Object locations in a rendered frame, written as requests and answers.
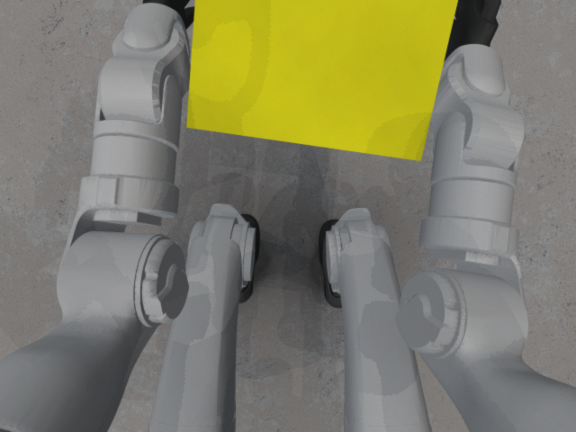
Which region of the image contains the robot right shin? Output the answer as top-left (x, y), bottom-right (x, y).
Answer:
top-left (331, 208), bottom-right (393, 293)

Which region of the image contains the robot left upper arm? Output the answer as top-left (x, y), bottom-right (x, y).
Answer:
top-left (0, 231), bottom-right (189, 432)

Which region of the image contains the robot left shin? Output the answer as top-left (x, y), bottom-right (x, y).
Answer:
top-left (187, 203), bottom-right (248, 289)

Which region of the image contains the robot right hand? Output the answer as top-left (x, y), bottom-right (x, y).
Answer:
top-left (444, 0), bottom-right (501, 62)

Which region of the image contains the robot right forearm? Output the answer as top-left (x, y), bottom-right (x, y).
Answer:
top-left (419, 44), bottom-right (527, 309)

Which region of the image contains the carton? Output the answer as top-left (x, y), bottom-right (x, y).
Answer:
top-left (186, 0), bottom-right (458, 161)

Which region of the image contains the robot left hand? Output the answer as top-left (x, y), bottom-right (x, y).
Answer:
top-left (143, 0), bottom-right (194, 29)

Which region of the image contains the robot right upper arm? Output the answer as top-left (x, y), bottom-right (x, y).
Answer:
top-left (396, 267), bottom-right (576, 432)

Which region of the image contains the robot left forearm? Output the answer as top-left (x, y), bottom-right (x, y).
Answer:
top-left (57, 3), bottom-right (191, 305)

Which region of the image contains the robot shin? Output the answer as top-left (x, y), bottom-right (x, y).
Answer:
top-left (331, 208), bottom-right (393, 293)
top-left (187, 203), bottom-right (248, 289)

